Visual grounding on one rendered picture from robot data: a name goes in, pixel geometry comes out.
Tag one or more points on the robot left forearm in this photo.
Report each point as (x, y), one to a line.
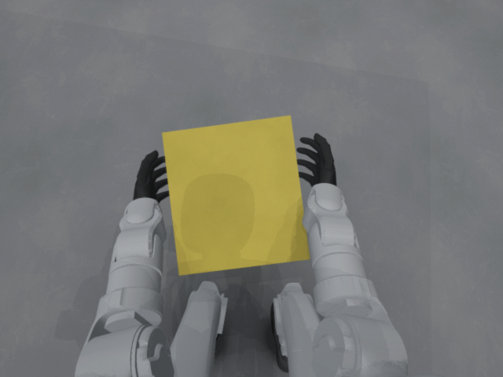
(134, 280)

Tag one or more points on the right robot upper arm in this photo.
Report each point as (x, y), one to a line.
(351, 346)

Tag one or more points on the left robot thigh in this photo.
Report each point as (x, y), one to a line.
(193, 347)

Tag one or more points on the left robot upper arm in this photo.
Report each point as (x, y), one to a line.
(140, 351)

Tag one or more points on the carton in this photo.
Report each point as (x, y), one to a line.
(235, 195)

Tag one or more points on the right robot foot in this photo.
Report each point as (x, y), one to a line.
(282, 361)

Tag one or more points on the robot right forearm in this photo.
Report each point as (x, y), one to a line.
(342, 285)

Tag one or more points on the right robot hand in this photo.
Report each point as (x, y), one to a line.
(324, 170)

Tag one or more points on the left robot hand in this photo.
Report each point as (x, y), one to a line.
(145, 186)

